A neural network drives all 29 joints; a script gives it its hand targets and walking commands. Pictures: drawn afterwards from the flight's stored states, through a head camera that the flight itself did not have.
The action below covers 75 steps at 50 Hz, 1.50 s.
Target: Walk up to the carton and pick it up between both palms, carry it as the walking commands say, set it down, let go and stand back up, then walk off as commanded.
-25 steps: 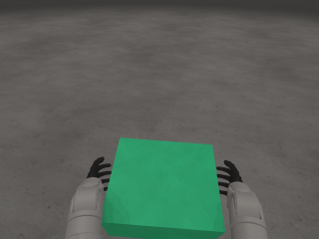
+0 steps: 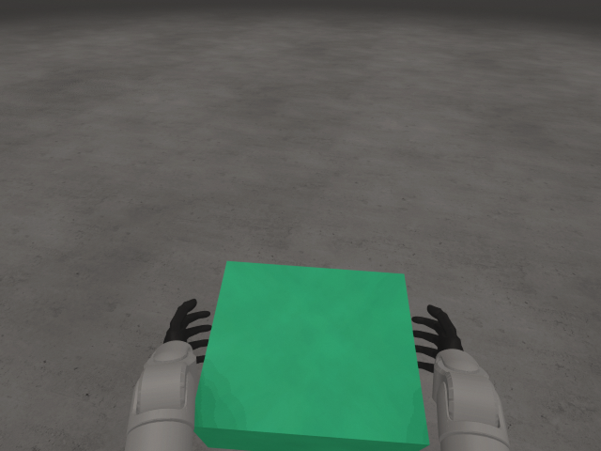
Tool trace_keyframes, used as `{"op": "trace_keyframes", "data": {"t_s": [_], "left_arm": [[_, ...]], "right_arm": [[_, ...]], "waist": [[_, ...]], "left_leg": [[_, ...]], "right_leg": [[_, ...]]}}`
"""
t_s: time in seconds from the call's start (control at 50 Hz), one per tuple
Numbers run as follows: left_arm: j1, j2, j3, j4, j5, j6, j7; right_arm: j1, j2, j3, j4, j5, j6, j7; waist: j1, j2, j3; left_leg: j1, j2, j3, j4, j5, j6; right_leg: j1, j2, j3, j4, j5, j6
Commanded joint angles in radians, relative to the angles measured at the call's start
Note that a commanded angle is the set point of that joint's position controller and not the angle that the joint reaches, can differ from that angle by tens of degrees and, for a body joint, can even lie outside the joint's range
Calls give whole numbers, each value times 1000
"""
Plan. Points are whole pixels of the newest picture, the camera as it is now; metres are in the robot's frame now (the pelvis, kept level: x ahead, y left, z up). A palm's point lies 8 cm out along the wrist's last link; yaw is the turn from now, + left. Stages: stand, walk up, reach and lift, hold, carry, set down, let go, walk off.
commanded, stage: hold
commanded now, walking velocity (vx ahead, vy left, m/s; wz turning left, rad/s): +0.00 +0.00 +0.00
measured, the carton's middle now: (309, 357) +0.32 +0.00 -0.04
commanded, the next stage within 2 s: carry in 0.18 s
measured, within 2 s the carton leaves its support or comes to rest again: neither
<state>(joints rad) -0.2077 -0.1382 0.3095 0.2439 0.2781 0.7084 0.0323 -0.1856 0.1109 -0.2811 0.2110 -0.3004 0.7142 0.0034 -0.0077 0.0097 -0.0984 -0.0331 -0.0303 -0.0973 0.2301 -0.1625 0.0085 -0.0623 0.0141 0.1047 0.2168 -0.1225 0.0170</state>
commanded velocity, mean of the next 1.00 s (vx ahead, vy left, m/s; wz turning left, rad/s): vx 0.43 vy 0.17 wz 0.00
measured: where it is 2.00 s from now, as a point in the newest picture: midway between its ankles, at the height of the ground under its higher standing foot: (234, 316)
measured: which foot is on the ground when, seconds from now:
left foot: down 0.00-0.76, up 0.78-1.00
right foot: down 0.00-0.38, up 0.40-0.72, down 0.74-1.00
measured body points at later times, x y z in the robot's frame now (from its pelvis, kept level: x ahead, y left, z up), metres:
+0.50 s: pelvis +0.04 +0.04 -0.01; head +0.04 +0.04 +0.44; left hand +0.33 +0.23 +0.04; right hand +0.32 -0.14 +0.04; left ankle -0.01 +0.12 -0.75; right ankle +0.01 -0.10 -0.70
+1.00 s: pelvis +0.29 +0.07 +0.00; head +0.31 +0.07 +0.44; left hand +0.56 +0.26 +0.05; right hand +0.57 -0.11 +0.05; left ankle +0.37 +0.22 -0.71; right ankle +0.23 -0.05 -0.75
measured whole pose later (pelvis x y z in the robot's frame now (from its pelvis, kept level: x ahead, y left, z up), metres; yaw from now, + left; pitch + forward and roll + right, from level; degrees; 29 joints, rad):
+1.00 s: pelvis +0.29 +0.07 +0.00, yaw -1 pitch +5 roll +0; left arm -0.15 -0.13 0.25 -0.32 0.09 1.16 0.13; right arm -0.17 0.10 -0.20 -0.32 -0.15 1.17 -0.07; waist 0.02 0.01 -0.05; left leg -0.57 0.10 0.07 0.70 -0.21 -0.02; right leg -0.16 -0.09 -0.20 0.31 -0.22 0.03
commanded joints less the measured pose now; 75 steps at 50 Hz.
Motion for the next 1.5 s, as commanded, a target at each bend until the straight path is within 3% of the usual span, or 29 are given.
{"op": "trace_keyframes", "data": {"t_s": [0.0,0.14,0.16,0.22,0.28,0.34,0.38,0.4,0.48,0.58,0.62,0.68,0.7,0.74,0.76,0.8,0.86,0.92,0.94,1.04,1.12,1.14,1.16,1.18,1.22,1.24,1.32,1.46,1.48], "left_arm": [[-533,-841,-601,-35,-280,-33,-383],[-530,-830,-592,-43,-272,-34,-393],[-572,-844,-627,-34,-315,-26,-381],[-596,-833,-684,-97,-355,-9,-362],[-615,-822,-760,-219,-396,21,-329],[-614,-840,-848,-359,-465,89,-299],[-617,-842,-900,-471,-532,162,-296],[-639,-858,-926,-500,-563,195,-291],[-454,-823,-916,-528,-581,299,-285],[-406,-771,-890,-560,-577,394,-253],[-439,-764,-905,-640,-582,417,-245],[-465,-780,-900,-639,-609,443,-245],[-383,-745,-886,-612,-593,449,-242],[-419,-782,-881,-619,-581,457,-244],[-448,-793,-867,-581,-581,466,-240],[-425,-829,-870,-591,-581,466,-238],[-524,-869,-862,-611,-608,463,-254],[-530,-865,-874,-613,-626,457,-271],[-490,-838,-884,-652,-619,461,-270],[-462,-807,-878,-640,-605,482,-283],[-448,-785,-875,-579,-586,485,-288],[-442,-795,-881,-570,-598,483,-282],[-473,-779,-897,-640,-615,483,-280],[-480,-829,-916,-635,-612,476,-285],[-466,-861,-891,-574,-600,465,-285],[-413,-858,-889,-605,-585,449,-281],[-507,-903,-939,-706,-606,430,-257],[-417,-844,-932,-672,-572,442,-236],[-400,-827,-935,-686,-562,445,-234]], "right_arm": [[-567,839,589,-17,317,-38,368],[-578,856,569,-32,306,-41,365],[-627,894,622,-42,346,-42,346],[-624,891,669,-81,370,-10,334],[-618,929,776,-166,447,33,330],[-613,909,820,-284,518,98,311],[-555,883,848,-358,553,151,291],[-532,883,858,-380,556,176,279],[-508,821,890,-597,591,274,227],[-443,753,880,-628,609,387,225],[-388,734,854,-597,585,418,227],[-449,768,858,-607,617,444,230],[-414,771,866,-619,621,451,228],[-475,767,866,-645,624,464,235],[-520,795,867,-630,640,476,241],[-538,832,863,-607,675,476,250],[-608,886,874,-594,683,462,249],[-609,904,884,-639,661,445,231],[-509,886,871,-578,635,451,224],[-455,866,841,-594,601,453,220],[-466,860,839,-571,607,470,220],[-460,833,837,-576,604,470,221],[-367,810,827,-520,570,452,227],[-370,860,823,-542,562,446,230],[-439,895,843,-582,616,440,245],[-489,909,880,-655,642,431,250],[-484,903,859,-661,658,417,257],[-414,802,852,-630,622,429,261],[-409,793,843,-645,620,434,261]], "waist": [[1,-14,-205],[1,-29,-202],[10,-41,-157],[14,-117,-166],[22,-197,-147],[2,-74,-236],[-22,183,-280],[-30,276,-207],[-20,70,-205],[-11,61,-183],[-6,187,-184],[15,148,-234],[40,84,-290],[30,-200,-364],[36,-152,-308],[26,-24,-302],[18,-94,-253],[30,-205,-186],[35,-132,-215],[23,-163,-161],[-6,-97,-200],[-13,-13,-308],[-48,373,-413],[-36,370,-370],[-10,44,-283],[-12,-23,-293],[-9,178,-287],[-6,56,-195],[-2,138,-143]], "left_leg": [[21,-57,20,-29,238,-25],[-1,-62,39,-25,205,-21],[-82,133,55,182,-24,8],[-308,33,99,317,-323,-18],[-402,50,123,385,-286,-28],[-130,47,129,121,-212,-8],[156,277,-226,-82,-445,120],[193,392,-352,-109,-336,191],[246,316,-126,8,221,172],[179,227,62,1,324,176],[171,221,101,32,422,178],[15,173,230,273,630,120],[-185,137,258,420,473,73],[-600,-15,152,843,-236,12],[-683,46,54,969,-233,21],[-661,134,40,959,-161,13],[-585,148,108,680,-126,-26],[-574,127,180,483,-65,-47],[-560,100,214,430,-38,-37],[-381,98,267,230,206,-17],[-111,31,355,142,48,0],[141,78,258,157,-106,36],[386,346,-197,89,-137,183],[348,414,-343,-20,7,216],[238,366,-171,58,217,161],[218,345,-101,70,355,134],[163,291,37,-3,255,121],[250,218,175,-18,446,162],[162,197,221,-52,461,139]], "right_leg": [[74,93,-68,5,200,4],[130,79,-63,1,229,2],[-12,-131,-37,149,45,-42],[-74,-242,225,30,-457,-117],[-112,-311,331,-47,-467,-179],[-215,-179,83,143,-337,-108],[-539,-31,-163,509,-349,-17],[-670,-49,-211,608,-413,-19],[-726,-98,-193,718,-318,-34],[-578,-62,-271,478,-198,-5],[-503,-40,-328,386,-141,-18],[-143,20,-422,221,-18,-41],[102,-76,-293,226,3,-71],[353,-504,491,8,-182,-228],[329,-525,500,27,-108,-295],[197,-468,271,15,-112,-264],[73,-393,-1,-30,-93,-165],[58,-363,-85,-51,45,-158],[104,-350,-76,-40,93,-146],[45,-318,-219,-26,99,-75],[-14,-253,-311,274,102,-20],[-171,-191,-315,528,98,0],[-496,-71,-319,881,-233,61],[-625,-67,-223,1010,-491,29],[-630,-155,-134,1050,-380,5],[-628,-154,-148,996,-297,3],[-590,-137,-201,844,-170,5],[-607,-86,-300,499,-66,-12],[-577,-62,-335,498,-24,-8]]}}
